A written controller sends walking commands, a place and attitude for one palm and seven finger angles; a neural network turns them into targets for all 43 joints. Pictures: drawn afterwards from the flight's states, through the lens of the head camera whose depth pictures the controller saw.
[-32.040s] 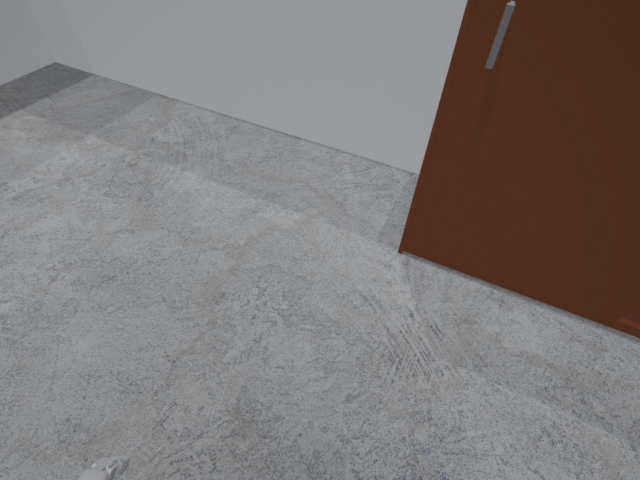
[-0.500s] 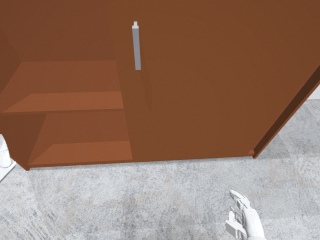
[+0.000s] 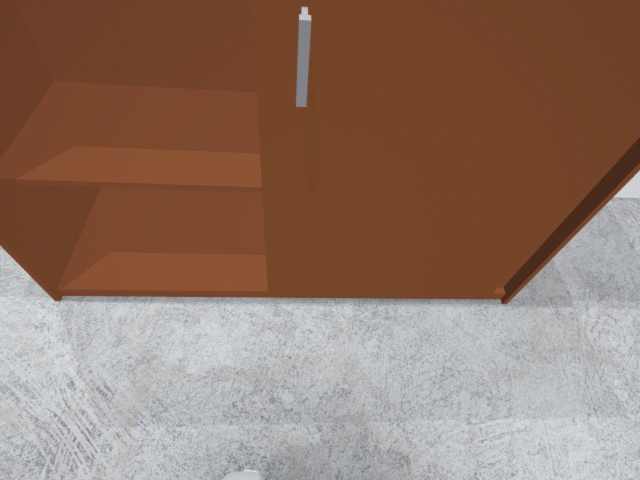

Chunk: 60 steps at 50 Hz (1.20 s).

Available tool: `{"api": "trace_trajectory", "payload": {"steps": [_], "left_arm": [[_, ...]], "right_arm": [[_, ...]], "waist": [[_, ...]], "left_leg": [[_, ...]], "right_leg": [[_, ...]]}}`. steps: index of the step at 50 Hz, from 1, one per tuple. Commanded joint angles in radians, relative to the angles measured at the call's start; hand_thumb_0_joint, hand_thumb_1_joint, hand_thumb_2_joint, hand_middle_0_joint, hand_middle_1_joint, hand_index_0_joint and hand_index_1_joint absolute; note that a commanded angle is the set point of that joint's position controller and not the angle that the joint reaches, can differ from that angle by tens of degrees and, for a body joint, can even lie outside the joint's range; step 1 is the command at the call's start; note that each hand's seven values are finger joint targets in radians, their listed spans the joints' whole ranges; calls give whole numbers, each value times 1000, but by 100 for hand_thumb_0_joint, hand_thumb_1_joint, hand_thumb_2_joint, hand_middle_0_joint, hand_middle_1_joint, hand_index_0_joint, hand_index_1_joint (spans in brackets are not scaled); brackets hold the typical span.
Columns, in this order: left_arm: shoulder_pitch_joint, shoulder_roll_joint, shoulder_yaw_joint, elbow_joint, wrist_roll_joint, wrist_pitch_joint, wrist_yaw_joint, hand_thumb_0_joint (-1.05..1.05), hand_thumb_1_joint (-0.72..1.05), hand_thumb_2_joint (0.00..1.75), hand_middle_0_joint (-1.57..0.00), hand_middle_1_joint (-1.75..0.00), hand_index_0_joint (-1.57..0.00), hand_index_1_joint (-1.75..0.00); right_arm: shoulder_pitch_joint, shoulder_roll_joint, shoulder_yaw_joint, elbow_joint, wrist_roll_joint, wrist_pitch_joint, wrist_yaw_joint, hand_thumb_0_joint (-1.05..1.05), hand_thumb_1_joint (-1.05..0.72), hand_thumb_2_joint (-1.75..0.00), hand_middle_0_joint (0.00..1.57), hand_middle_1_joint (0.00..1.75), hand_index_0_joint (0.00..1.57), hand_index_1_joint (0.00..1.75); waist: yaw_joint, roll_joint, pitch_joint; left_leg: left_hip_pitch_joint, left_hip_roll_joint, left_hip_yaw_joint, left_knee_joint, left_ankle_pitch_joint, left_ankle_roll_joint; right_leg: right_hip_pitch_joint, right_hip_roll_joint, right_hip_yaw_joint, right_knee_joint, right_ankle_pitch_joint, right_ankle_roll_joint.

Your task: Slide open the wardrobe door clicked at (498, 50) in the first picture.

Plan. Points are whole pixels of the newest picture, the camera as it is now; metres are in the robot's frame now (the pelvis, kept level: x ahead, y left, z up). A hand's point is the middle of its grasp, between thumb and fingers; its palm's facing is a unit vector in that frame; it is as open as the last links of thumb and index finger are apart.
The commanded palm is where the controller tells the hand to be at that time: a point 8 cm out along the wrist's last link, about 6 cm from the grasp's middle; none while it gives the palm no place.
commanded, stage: let the arm hang, fingers relaxed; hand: left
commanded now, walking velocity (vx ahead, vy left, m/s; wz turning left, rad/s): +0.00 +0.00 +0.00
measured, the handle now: (302, 58) +0.71 +0.07 +0.14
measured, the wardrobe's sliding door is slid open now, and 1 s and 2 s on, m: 0.69 0.69 0.69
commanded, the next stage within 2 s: look to check the result in 0.72 s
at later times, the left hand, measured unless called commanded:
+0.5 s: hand out of the picture +0.06 +0.21 -0.16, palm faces -0.02 -0.97 -0.25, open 7.3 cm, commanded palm none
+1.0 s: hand out of the picture +0.08 +0.19 -0.16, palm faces -0.02 -0.97 -0.24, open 7.3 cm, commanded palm none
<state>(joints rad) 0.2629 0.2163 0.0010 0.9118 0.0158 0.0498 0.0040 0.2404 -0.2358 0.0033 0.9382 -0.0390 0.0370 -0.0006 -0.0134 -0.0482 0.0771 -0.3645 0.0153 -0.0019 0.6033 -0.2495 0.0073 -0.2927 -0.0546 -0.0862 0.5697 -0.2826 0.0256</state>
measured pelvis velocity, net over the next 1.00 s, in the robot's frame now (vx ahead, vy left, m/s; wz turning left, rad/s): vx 0.03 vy -0.01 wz -0.02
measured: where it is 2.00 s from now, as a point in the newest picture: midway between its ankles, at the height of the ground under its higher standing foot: outside the picture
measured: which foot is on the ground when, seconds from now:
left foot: down 0.00-1.00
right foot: down 0.00-1.00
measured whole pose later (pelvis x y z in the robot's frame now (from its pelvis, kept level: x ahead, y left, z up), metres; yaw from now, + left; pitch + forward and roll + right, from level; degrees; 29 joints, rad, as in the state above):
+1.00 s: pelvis +0.03 -0.01 +0.01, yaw -1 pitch +0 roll +0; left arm 0.17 0.21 0.01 1.13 0.01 -0.01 0.02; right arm 0.15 -0.21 0.00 1.11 -0.03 0.01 -0.02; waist 0.00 0.01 0.05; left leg -0.21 0.02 0.03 0.42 -0.20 -0.01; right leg -0.16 -0.05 -0.06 0.41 -0.24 0.02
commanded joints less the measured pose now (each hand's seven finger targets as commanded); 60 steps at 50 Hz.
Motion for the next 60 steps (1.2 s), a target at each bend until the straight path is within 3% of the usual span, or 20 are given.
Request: {"api": "trace_trajectory", "payload": {"steps": [1, 2, 3, 7, 11, 17, 21, 32, 40, 60], "left_arm": [[11, 155, 43, -1, 1, -44, 3, 0, 90, 90, -20, -30, -20, -30], [12, 154, 43, 17, 1, -44, 2, 0, 90, 90, -20, -30, -20, -30], [11, 153, 41, 32, 3, -45, 2, 0, 90, 90, -20, -30, -20, -30], [-4, 152, 41, 75, 4, -48, 3, 0, 90, 90, -20, -30, -20, -30], [-22, 152, 39, 102, 3, -49, 6, 0, 90, 90, -20, -30, -20, -30], [-25, 153, 42, 126, 3, -51, 9, 0, 90, 90, -20, -30, -20, -30], [-30, 150, 40, 137, 3, -55, 10, 0, 90, 90, -20, -30, -20, -30], [-69, 141, 40, 146, 1, -65, 12, 0, 90, 90, -20, -30, -20, -30], [-77, 137, 37, 163, -1, -71, 14, 0, 90, 90, -20, -30, -20, -30], [-52, 133, 32, 191, -5, -74, 17, 0, 90, 90, -20, -30, -20, -30]], "right_arm": [[-34, -144, -42, -43, 7, -34, -18, 0, -90, -90, 20, 30, 20, 30], [-25, -144, -45, -33, 8, -32, -19, 0, -90, -90, 20, 30, 20, 30], [-14, -144, -47, -27, 10, -29, -20, 0, -90, -90, 20, 30, 20, 30], [24, -130, -54, 12, 10, -24, -21, 0, -90, -90, 20, 30, 20, 30], [55, -101, -51, 48, 9, -22, -18, 0, -90, -90, 20, 30, 20, 30], [16, -116, -50, 72, 9, -34, -18, 0, -90, -90, 20, 30, 20, 30], [-3, -112, -46, 86, 10, -39, -16, 0, -90, -90, 20, 30, 20, 30], [-48, -113, -40, 110, 13, -48, -20, 0, -90, -90, 20, 30, 20, 30], [-60, -106, -34, 127, 16, -48, -24, 0, -90, -90, 20, 30, 20, 30], [-54, -100, -27, 157, 18, -46, -29, 0, -90, -90, 20, 30, 20, 30]], "waist": [[15, 243, -125], [13, 231, -113], [12, 172, -96], [1, 47, -56], [-10, -25, -43], [8, 58, -30], [13, 47, -39], [11, 91, -93], [6, 56, -110], [8, 39, -91]], "left_leg": [[1, 81, -111, -221, -79, 33], [-1, 80, -112, -229, -106, 32], [6, 84, -115, -235, -117, 32], [27, 64, -91, -206, -133, 30], [80, 50, -60, -166, -75, 25], [37, 84, -100, -251, -68, 33], [41, 80, -92, -262, -42, 30], [122, 88, -71, -251, 136, 20], [185, 91, -47, -234, 236, 13], [220, 95, -34, -249, 250, 7]], "right_leg": [[98, -32, 70, -121, -43, -50], [91, -34, 66, -131, -56, -51], [78, -30, 64, -142, -66, -52], [17, -62, 97, -203, -135, -67], [-43, -87, 111, -237, -172, -74], [20, -54, 80, -184, -86, -50], [52, -58, 82, -186, -49, -45], [106, -65, 82, -192, 86, -36], [126, -78, 88, -213, 186, -35], [147, -77, 86, -245, 217, -38]]}}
